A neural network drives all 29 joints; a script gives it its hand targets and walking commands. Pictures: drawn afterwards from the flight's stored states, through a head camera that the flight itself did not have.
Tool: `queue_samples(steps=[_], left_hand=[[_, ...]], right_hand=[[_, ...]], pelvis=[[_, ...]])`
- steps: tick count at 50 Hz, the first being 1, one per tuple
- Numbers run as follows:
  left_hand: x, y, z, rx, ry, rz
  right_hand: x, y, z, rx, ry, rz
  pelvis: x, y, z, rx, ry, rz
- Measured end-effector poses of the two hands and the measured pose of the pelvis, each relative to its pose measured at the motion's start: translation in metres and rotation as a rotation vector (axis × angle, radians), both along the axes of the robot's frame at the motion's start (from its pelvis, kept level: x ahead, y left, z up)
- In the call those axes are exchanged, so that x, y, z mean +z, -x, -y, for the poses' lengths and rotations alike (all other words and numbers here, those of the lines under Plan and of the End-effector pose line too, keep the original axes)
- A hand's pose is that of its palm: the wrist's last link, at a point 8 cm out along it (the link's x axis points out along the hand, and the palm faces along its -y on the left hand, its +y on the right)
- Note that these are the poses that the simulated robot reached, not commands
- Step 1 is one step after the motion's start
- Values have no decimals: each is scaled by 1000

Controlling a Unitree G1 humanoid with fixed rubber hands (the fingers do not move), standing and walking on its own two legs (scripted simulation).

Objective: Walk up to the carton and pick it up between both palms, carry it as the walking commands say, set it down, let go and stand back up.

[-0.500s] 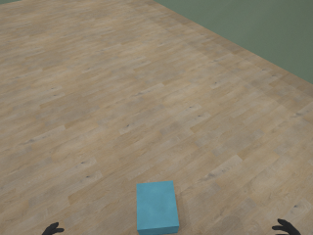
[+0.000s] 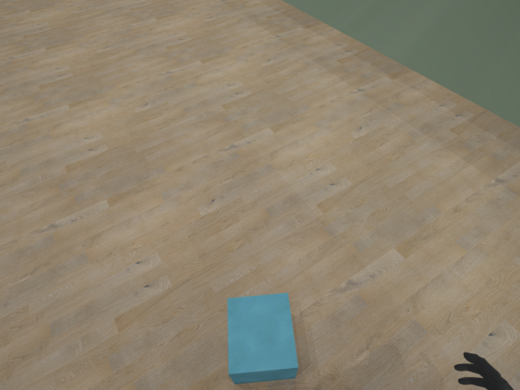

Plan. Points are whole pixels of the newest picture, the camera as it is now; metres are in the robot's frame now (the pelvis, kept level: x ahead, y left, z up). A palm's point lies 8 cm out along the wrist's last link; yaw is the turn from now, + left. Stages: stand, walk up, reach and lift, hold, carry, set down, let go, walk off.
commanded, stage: walk up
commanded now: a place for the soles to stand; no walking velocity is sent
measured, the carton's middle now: (261, 338) +0.38 +0.04 -0.67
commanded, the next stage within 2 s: none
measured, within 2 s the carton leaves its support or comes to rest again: neither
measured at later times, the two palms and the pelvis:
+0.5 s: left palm out of the picture +0.07 +0.39 -0.12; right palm out of the picture +0.05 -0.25 -0.09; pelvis -0.02 +0.07 -0.01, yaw -4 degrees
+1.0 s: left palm out of the picture +0.09 +0.35 -0.09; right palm out of the picture +0.08 -0.27 -0.08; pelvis -0.02 +0.05 +0.02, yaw -2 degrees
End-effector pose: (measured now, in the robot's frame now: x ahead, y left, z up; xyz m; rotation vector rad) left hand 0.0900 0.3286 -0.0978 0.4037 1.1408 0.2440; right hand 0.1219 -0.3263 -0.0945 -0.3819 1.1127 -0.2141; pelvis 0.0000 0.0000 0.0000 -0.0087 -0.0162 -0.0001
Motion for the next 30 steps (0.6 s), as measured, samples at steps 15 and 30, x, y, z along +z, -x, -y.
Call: queue_samples(steps=[15, 30], left_hand=[[-1, 4, -87, -5, -91, 39], [-13, -2, -49, -75, 80, 45]], right_hand=[[-9, 56, -61, 2, 21, -64], [7, 63, -88, -48, 7, 55]], pelvis=[[-12, 24, -61, 16, 0, 5], [0, 20, -73, -59, 3, 33]])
